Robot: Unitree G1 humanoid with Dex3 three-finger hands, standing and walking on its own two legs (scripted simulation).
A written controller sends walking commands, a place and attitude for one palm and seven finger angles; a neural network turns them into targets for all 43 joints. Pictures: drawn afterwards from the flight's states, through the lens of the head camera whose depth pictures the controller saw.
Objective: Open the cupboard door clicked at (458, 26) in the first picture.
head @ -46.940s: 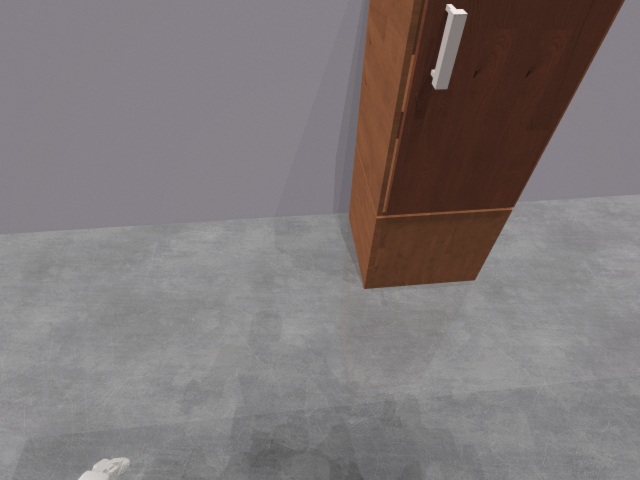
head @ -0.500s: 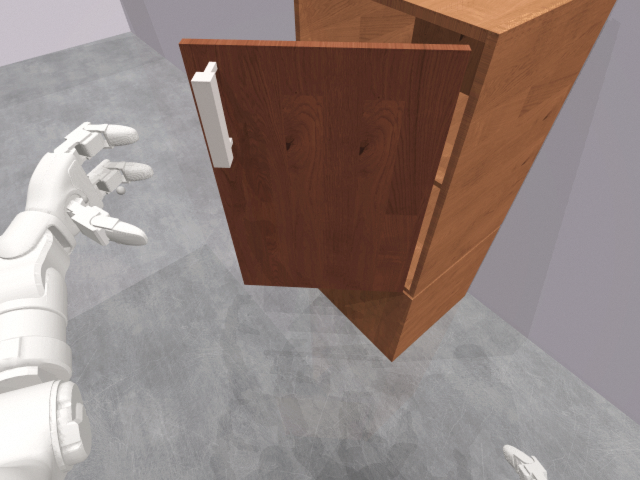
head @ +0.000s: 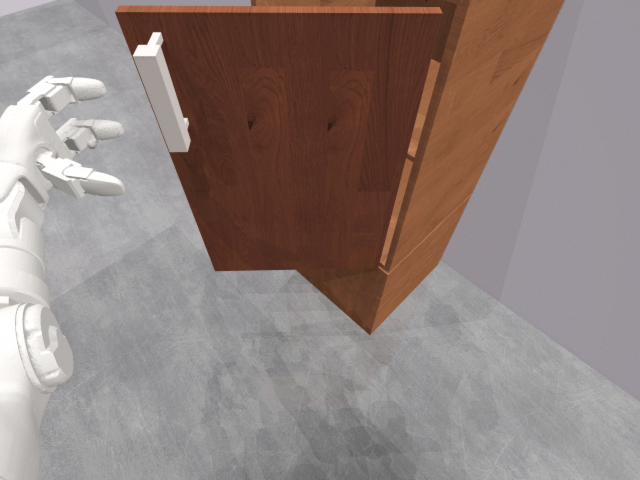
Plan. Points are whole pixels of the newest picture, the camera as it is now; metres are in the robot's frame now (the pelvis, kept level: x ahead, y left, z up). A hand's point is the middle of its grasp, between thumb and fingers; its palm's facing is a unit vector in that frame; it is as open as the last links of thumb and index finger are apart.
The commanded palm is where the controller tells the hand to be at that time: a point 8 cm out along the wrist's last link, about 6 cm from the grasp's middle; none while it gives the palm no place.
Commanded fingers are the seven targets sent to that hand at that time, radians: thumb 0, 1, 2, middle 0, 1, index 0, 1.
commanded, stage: move the hooked fingers beside the handle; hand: left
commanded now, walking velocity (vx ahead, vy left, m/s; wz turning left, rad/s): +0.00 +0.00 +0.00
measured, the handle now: (168, 94) +0.58 +0.19 +0.16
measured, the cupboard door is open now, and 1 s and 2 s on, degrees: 46 46 46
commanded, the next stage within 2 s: slide the fingers in behind the handle in 1.32 s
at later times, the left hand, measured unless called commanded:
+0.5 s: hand (108, 111) +0.53 +0.25 +0.17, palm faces -0.03 -1.00 +0.00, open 14.0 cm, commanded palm +0.50 +0.30 +0.16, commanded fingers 0.00 -0.50 0.30 -0.30 -1.20 -0.30 -1.20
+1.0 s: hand (120, 119) +0.51 +0.23 +0.17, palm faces -0.01 -1.00 +0.00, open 14.0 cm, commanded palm +0.50 +0.29 +0.16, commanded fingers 0.00 -0.50 0.30 -0.30 -1.20 -0.30 -1.20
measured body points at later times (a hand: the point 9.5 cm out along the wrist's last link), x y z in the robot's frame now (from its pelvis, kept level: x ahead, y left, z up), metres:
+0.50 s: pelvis +0.01 +0.01 -0.01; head +0.11 +0.02 +0.43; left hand +0.52 +0.30 +0.18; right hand -0.04 -0.26 -0.11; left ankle -0.02 +0.11 -0.73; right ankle +0.01 -0.12 -0.73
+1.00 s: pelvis +0.01 +0.01 -0.01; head +0.09 +0.01 +0.44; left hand +0.51 +0.29 +0.17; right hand +0.05 -0.26 -0.12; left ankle -0.02 +0.11 -0.73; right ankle +0.01 -0.12 -0.73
